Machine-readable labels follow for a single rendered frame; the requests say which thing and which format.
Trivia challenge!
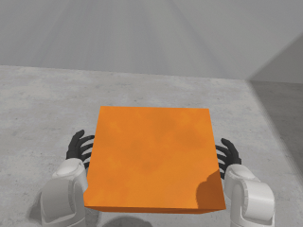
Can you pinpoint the robot right forearm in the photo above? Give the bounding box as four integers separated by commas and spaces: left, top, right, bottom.
223, 164, 276, 227

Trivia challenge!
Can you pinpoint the robot right hand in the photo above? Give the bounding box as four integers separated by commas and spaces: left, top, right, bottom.
215, 138, 241, 180

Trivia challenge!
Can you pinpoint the robot left forearm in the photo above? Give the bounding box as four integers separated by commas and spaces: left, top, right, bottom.
40, 158, 88, 227

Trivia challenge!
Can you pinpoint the carton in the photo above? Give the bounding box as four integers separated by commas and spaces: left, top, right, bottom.
83, 106, 226, 215

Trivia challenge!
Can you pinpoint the robot left hand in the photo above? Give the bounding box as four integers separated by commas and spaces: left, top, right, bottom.
65, 130, 95, 169

